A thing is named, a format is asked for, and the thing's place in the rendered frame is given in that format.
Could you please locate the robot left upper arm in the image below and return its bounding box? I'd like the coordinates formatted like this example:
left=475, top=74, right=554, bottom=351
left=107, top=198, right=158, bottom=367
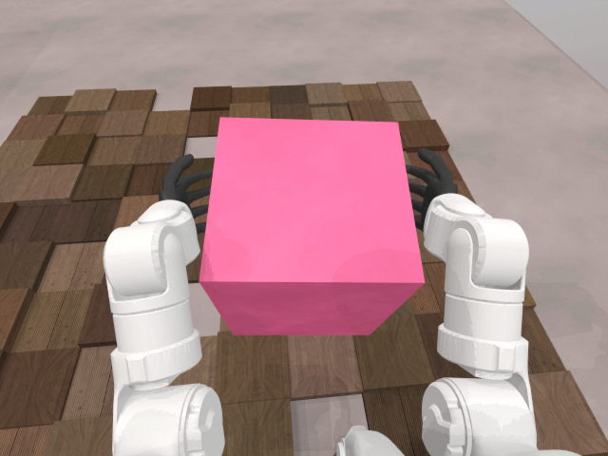
left=114, top=383, right=225, bottom=456

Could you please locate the carton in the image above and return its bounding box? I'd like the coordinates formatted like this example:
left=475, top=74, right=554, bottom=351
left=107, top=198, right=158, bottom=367
left=199, top=117, right=425, bottom=335

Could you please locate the robot right thigh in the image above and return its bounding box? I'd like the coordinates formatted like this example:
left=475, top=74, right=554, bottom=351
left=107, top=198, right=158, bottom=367
left=336, top=430, right=405, bottom=456

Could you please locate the robot right shin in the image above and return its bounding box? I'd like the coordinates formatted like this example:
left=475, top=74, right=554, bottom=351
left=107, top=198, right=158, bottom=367
left=346, top=426, right=366, bottom=436

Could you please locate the right robot hand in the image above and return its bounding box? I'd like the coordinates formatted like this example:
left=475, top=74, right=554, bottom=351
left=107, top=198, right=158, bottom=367
left=405, top=148, right=458, bottom=233

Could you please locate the left robot hand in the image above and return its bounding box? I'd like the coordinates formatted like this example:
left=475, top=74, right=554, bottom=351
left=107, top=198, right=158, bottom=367
left=159, top=154, right=213, bottom=235

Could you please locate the robot right upper arm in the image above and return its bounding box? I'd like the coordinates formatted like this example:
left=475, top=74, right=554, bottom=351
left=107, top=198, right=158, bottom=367
left=422, top=377, right=581, bottom=456

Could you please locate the robot right forearm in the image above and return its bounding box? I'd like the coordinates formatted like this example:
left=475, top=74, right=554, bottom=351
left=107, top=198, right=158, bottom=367
left=424, top=193, right=537, bottom=444

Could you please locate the robot left forearm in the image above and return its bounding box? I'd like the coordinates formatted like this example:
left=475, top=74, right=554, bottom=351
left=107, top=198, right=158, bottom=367
left=104, top=199, right=202, bottom=456

